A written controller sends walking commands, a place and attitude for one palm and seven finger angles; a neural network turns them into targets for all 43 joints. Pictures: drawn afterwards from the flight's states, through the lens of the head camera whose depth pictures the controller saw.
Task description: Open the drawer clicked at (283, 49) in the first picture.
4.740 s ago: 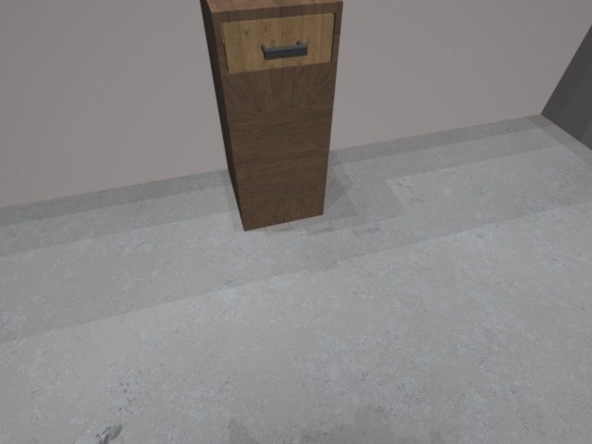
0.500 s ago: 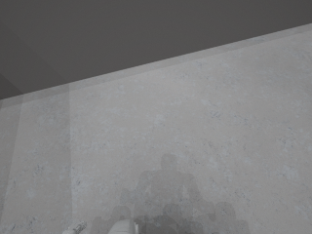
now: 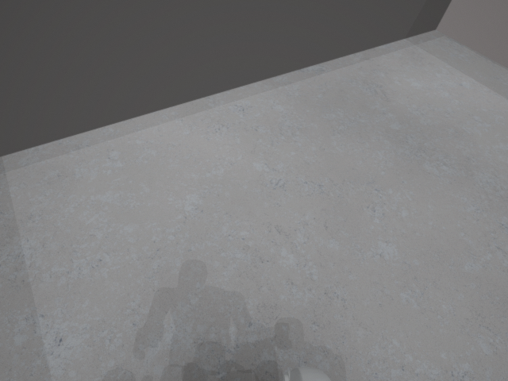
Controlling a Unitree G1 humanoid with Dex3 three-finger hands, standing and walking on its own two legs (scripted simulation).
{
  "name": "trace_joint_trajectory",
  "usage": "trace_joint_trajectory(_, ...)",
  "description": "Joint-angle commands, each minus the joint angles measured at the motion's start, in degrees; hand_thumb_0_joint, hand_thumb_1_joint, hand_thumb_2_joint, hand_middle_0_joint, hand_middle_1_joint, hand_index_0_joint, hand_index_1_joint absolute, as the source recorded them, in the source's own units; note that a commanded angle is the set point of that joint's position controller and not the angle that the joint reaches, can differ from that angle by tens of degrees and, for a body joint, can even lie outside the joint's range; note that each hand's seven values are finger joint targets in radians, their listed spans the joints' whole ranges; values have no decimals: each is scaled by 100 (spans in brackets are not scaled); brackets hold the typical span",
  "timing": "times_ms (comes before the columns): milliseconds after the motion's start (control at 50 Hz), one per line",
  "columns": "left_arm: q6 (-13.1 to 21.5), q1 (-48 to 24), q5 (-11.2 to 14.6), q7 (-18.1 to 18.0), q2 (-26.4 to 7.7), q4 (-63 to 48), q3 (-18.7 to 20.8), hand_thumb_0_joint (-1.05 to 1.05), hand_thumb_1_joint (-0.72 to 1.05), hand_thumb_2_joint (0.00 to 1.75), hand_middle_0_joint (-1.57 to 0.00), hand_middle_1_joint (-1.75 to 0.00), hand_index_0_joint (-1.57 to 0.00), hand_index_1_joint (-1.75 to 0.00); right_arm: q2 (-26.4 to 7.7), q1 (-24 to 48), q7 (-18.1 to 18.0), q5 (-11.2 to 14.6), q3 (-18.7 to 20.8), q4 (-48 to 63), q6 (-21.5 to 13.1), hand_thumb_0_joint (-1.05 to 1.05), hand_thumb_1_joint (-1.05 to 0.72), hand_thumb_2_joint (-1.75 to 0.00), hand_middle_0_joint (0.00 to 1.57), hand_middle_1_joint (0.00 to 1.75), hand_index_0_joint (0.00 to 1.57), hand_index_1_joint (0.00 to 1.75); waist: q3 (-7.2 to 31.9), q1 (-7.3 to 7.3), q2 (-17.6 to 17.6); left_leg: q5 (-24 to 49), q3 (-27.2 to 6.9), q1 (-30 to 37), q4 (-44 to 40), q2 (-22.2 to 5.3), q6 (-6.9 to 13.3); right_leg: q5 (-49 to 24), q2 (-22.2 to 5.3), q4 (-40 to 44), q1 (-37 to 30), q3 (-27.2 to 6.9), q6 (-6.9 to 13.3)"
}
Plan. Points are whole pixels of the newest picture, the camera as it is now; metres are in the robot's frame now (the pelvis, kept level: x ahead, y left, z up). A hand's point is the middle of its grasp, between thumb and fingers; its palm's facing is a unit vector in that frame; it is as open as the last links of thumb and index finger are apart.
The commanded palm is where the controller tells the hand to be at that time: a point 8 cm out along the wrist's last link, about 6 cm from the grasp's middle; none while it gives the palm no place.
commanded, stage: walk to a spot facing it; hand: left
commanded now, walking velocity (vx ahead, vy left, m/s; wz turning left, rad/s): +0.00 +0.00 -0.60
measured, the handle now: out of the picture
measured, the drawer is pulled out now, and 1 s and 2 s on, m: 0.00 0.00 0.00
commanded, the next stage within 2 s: turn to face it in 1.36 s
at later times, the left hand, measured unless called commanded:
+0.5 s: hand (204, 375) +0.15 +0.09 -0.14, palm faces -0.27 -0.92 -0.28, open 7.4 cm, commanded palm none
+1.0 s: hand (172, 366) +0.16 +0.15 -0.19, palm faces -0.43 -0.88 -0.18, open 7.4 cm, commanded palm none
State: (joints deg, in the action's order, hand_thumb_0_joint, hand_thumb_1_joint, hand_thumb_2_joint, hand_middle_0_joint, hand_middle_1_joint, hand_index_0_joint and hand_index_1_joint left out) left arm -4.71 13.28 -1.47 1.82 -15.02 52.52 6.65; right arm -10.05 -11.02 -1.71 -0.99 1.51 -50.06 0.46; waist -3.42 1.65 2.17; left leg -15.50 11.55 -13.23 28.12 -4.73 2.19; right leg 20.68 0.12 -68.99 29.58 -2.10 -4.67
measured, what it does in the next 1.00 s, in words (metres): walks ahead, turning right: right foot, then left foot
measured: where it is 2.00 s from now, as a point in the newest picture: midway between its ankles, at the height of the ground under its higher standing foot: outside the picture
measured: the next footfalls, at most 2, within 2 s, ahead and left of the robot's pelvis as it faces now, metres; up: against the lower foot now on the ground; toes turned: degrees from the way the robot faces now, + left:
right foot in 0.28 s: +0.00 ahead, -0.14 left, +0.00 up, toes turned -18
left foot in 0.90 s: +0.19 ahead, +0.01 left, +0.00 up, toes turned -27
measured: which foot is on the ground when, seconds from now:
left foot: down 0.00-0.30, up 0.32-0.88, down 0.90-1.00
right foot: up 0.00-0.26, down 0.28-0.90, up 0.92-1.00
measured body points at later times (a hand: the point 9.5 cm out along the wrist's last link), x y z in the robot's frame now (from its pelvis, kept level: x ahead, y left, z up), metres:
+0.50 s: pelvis -0.02 -0.07 +0.00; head +0.00 -0.11 +0.45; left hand +0.16 +0.14 -0.12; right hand -0.05 -0.33 -0.17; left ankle +0.02 +0.11 -0.65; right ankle -0.04 -0.13 -0.74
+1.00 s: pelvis +0.09 -0.04 -0.01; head +0.12 -0.02 +0.44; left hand +0.19 +0.20 -0.17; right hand +0.09 -0.32 -0.12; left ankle +0.16 +0.03 -0.74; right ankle -0.03 -0.12 -0.68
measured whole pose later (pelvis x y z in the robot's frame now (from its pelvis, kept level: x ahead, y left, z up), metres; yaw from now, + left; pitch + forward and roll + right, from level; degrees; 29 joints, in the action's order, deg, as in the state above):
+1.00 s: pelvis +0.09 -0.04 -0.01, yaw -35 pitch -1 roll -2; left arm -1.9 22.6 -1.2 1.4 -13.1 59.5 5.3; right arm -10.8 -7.5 -0.4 -1.1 1.3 -49.3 -1.9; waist -2.0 4.4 2.1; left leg -16.6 7.3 -15.3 32.5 -3.2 1.9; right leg 26.7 3.2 -57.1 20.7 -3.7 -0.1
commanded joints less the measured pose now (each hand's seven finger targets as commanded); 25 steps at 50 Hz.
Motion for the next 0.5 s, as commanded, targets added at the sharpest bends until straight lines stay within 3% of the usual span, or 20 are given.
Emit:
trace_joint_trajectory(0, 124, -341, 19, -6, -159, -515, -1, 0, 90, 90, -20, -30, -20, -30, -1052, -525, -60, -22, 354, 221, -135, 0, -90, -90, 20, 30, 20, 30, 492, -351, -984, 2042, -976, 1212, -965, -1543, 460, 223, -292, 470, 532, 242, -126)
trace_joint_trajectory(60, 127, -597, 32, -1, -73, -579, -57, 0, 90, 90, -20, -30, -20, -30, -1132, -693, -29, -37, 429, 86, -108, 0, -90, -90, 20, 30, 20, 30, 489, -472, -1128, 2556, -726, 1403, -804, -1687, 552, 532, -362, 1254, 307, 482, -102)
trace_joint_trajectory(140, 177, -640, 36, -14, -21, -573, -107, 0, 90, 90, -20, -30, -20, -30, -1229, -694, 39, -50, 497, -47, -68, 0, -90, -90, 20, 30, 20, 30, 524, -509, -1482, 2686, -363, 1123, -556, -1770, 477, 603, -247, 2180, -364, 794, 37)
trace_joint_trajectory(180, 222, -563, 43, -32, -10, -570, -113, 0, 90, 90, -20, -30, -20, -30, -1290, -630, 61, -59, 520, -78, -63, 0, -90, -90, 20, 30, 20, 30, 601, -442, -1525, 2735, -274, 1026, -360, -1851, 410, 507, -205, 2673, -653, 826, 149)
trace_joint_trajectory(220, 283, -280, 40, -63, -102, -485, -94, 0, 90, 90, -20, -30, -20, -30, -1300, -538, 87, -35, 529, -85, -54, 0, -90, -90, 20, 30, 20, 30, 717, -239, -1291, 2546, 65, 757, 175, -1757, 96, -335, -142, 3674, -1357, 907, 267)
trace_joint_trajectory(240, 338, 24, 24, -99, -322, -409, -54, 0, 90, 90, -20, -30, -20, -30, -1208, -552, 112, -2, 515, -65, -38, 0, -90, -90, 20, 30, 20, 30, 865, -60, -848, 2095, 268, 253, 920, -1616, -207, -1148, -300, 4418, -2172, 696, 406)
trace_joint_trajectory(260, 427, 403, -40, -178, -988, -314, 53, 0, 90, 90, -20, -30, -20, -30, -827, -552, 139, 35, 409, 113, 0, 0, -90, -90, 20, 30, 20, 30, 972, 159, 920, -174, 462, -1277, 2138, -988, -586, -2567, -1551, 4925, -3269, -1066, 887)
trace_joint_trajectory(280, 416, 674, 33, -258, -1436, -226, 149, 0, 90, 90, -20, -30, -20, -30, -610, -70, 127, 13, 297, 424, 52, 0, -90, -90, 20, 30, 20, 30, 913, 342, 1617, -2243, -93, -2228, 3262, -375, -743, -4508, -2466, 4814, -3162, -2159, 1496)
trace_joint_trajectory(300, 388, 672, 70, -306, -1309, -207, 126, 0, 90, 90, -20, -30, -20, -30, -721, -13, 62, 34, 313, 412, 112, 0, -90, -90, 20, 30, 20, 30, 928, 303, 1067, -2048, -776, -2201, 3750, -433, -657, -4268, -2393, 4731, -2938, -1734, 1733)
trace_joint_trajectory(320, 394, 375, 78, -331, -1114, -280, 115, 0, 90, 90, -20, -30, -20, -30, -708, 76, 52, 16, 310, 348, 141, 0, -90, -90, 20, 30, 20, 30, 645, 197, 1213, -1695, -958, -2344, 3849, -471, -654, -3855, -1974, 4874, -2643, -1587, 1535)
trace_joint_trajectory(360, 401, -166, 94, -322, -746, -410, -6, 0, 90, 90, -20, -30, -20, -30, -814, 46, 65, -26, 370, 154, 171, 0, -90, -90, 20, 30, 20, 30, 309, -52, 744, -825, -1049, -2257, 4008, -473, -749, -3619, -1481, 4826, -2335, -1145, 1272)
trace_joint_trajectory(380, 436, -221, 106, -297, -681, -444, -52, 0, 90, 90, -20, -30, -20, -30, -807, -139, 86, -47, 367, 72, 182, 0, -90, -90, 20, 30, 20, 30, 386, -158, 627, -569, -1013, -2143, 3925, -440, -805, -3472, -1315, 4874, -2311, -945, 1183)
trace_joint_trajectory(420, 482, -218, 111, -259, -684, -443, -57, 0, 90, 90, -20, -30, -20, -30, -820, -293, 107, -68, 371, -15, 191, 0, -90, -90, 20, 30, 20, 30, 468, -206, 553, -332, -950, -2048, 3777, -393, -888, -2747, -1164, 5044, -2319, -866, 1132)
trace_joint_trajectory(480, 545, 47, 103, -219, -695, -359, -44, 0, 90, 90, -20, -30, -20, -30, -881, -113, 140, -98, 382, 23, 149, 0, -90, -90, 20, 30, 20, 30, 371, -80, 530, -138, -978, -2215, 3581, -335, -912, -1574, -1091, 5314, -2389, -1223, 1189)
